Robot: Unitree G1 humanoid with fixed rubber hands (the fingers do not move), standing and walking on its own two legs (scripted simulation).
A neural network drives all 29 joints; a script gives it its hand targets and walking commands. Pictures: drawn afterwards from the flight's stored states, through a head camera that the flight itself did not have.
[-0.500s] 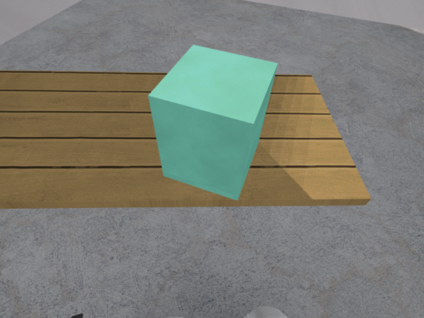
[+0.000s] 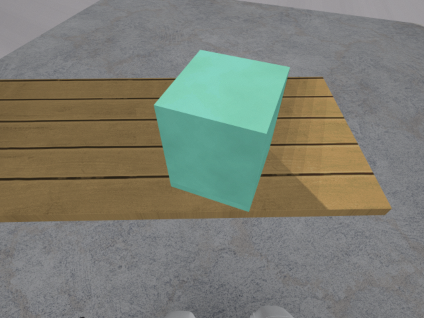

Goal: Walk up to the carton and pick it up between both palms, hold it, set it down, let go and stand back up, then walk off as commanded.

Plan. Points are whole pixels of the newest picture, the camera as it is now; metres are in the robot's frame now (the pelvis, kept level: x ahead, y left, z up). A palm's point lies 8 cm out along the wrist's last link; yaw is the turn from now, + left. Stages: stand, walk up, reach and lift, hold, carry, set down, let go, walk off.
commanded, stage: walk up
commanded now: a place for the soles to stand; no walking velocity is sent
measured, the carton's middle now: (225, 132) +0.48 +0.00 +0.06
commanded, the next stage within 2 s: none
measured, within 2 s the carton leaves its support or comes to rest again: neither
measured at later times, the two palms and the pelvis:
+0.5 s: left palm out of the picture +0.07 +0.29 -0.10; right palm out of the picture +0.03 -0.32 -0.11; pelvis +0.00 -0.02 +0.00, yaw -1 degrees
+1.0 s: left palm out of the picture +0.09 +0.28 -0.11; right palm out of the picture +0.07 -0.32 -0.10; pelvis +0.02 -0.02 +0.00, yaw +0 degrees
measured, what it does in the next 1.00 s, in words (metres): steps on the spot: right foot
